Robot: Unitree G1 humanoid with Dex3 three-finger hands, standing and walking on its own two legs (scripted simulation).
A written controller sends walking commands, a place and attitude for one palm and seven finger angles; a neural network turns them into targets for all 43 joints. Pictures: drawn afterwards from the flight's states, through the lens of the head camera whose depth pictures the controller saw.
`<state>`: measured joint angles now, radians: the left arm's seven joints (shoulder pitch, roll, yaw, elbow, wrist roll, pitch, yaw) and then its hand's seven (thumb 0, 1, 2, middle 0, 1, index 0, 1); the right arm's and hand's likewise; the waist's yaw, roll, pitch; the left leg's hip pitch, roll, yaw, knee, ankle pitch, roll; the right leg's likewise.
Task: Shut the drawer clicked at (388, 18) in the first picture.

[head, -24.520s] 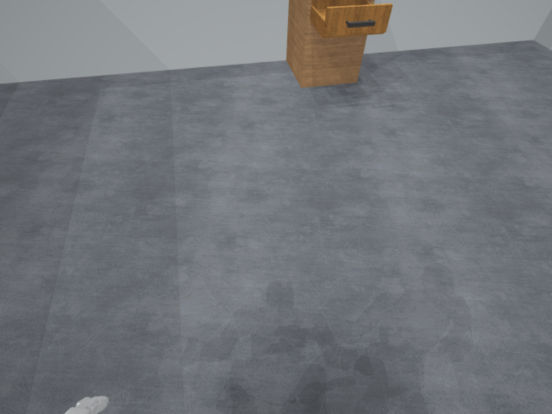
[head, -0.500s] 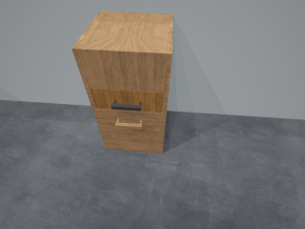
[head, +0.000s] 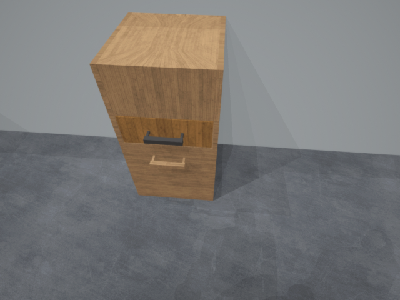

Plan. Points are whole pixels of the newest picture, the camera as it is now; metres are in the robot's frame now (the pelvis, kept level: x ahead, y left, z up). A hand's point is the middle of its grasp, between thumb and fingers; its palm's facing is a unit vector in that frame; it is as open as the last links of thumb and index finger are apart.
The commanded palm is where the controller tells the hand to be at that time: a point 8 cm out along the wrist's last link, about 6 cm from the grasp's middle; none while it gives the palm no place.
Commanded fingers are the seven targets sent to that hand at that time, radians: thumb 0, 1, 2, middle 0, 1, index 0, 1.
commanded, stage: stand and wait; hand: left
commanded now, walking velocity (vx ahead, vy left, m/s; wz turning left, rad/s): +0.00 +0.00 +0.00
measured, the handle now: (164, 137) +0.74 +0.20 -0.24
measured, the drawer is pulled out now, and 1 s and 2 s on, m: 0.00 0.00 0.00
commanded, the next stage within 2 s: none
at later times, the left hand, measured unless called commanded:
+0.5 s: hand out of the picture -0.02 +0.15 -0.17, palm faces +0.08 -0.98 -0.18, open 7.4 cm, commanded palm none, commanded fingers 0.00 0.90 0.90 -0.20 -0.30 -0.20 -0.30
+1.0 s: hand out of the picture -0.02 +0.14 -0.17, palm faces +0.08 -0.98 -0.17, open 7.4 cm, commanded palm none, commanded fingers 0.00 0.90 0.90 -0.20 -0.30 -0.20 -0.30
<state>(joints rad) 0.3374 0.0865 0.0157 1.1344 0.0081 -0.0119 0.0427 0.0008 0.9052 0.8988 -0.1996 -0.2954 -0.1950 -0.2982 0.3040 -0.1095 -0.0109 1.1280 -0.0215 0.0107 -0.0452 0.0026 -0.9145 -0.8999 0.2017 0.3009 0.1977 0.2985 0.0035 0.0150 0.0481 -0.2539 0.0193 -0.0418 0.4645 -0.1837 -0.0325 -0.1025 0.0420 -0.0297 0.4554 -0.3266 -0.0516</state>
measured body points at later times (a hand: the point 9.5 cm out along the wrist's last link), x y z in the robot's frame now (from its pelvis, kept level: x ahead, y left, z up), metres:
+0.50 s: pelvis +0.01 -0.01 +0.00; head +0.02 -0.02 +0.45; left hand -0.02 +0.20 -0.16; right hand -0.01 -0.21 -0.17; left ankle +0.04 +0.14 -0.74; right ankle -0.05 -0.09 -0.74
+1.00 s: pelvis +0.02 -0.01 +0.00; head +0.03 -0.02 +0.45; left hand -0.02 +0.19 -0.16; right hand +0.00 -0.21 -0.17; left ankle +0.04 +0.14 -0.74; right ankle -0.05 -0.09 -0.74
